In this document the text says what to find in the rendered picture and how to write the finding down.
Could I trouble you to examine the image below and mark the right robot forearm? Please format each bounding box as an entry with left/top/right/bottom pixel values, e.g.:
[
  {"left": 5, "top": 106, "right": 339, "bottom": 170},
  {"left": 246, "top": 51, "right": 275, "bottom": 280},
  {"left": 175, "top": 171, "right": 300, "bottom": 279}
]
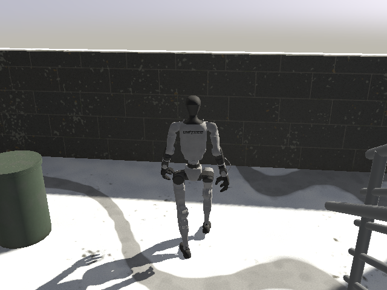
[{"left": 215, "top": 147, "right": 228, "bottom": 177}]

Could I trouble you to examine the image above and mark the robot left foot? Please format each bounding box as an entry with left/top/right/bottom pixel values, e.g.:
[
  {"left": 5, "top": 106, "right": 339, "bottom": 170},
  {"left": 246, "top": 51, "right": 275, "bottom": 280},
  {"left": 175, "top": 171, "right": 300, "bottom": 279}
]
[{"left": 180, "top": 242, "right": 191, "bottom": 259}]

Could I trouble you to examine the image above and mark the robot right upper arm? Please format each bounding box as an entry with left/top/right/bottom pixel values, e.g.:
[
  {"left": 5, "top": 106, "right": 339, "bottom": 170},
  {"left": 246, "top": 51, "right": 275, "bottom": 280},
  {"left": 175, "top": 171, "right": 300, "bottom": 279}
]
[{"left": 206, "top": 121, "right": 221, "bottom": 156}]

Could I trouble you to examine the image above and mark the left robot forearm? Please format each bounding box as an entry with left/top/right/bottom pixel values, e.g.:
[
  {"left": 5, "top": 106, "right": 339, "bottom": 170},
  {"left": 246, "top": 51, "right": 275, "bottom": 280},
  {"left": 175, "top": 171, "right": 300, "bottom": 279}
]
[{"left": 161, "top": 146, "right": 172, "bottom": 169}]

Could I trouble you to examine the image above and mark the robot left upper arm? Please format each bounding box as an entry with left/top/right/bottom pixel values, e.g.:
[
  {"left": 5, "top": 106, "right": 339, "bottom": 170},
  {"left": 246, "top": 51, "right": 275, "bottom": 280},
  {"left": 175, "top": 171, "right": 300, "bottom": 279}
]
[{"left": 166, "top": 121, "right": 181, "bottom": 155}]

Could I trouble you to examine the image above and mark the robot right foot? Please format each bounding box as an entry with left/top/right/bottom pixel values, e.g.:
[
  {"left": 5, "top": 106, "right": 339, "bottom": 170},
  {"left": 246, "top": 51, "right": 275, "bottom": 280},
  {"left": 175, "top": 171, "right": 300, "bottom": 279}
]
[{"left": 203, "top": 221, "right": 211, "bottom": 234}]

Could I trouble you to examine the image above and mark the robot left hand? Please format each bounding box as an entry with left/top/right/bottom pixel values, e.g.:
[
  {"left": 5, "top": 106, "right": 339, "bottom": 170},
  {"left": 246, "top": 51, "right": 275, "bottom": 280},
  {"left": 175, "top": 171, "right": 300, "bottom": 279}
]
[{"left": 161, "top": 167, "right": 174, "bottom": 180}]

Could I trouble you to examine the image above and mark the robot foot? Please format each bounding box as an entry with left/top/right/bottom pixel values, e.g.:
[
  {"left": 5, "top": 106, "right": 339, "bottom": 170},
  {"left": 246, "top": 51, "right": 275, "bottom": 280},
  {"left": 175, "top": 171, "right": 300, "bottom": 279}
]
[
  {"left": 203, "top": 221, "right": 211, "bottom": 234},
  {"left": 180, "top": 242, "right": 191, "bottom": 259}
]

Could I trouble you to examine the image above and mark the robot right hand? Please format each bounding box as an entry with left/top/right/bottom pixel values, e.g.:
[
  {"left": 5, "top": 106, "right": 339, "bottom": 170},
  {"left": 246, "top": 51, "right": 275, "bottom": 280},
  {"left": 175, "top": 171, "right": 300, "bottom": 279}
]
[{"left": 215, "top": 175, "right": 230, "bottom": 192}]

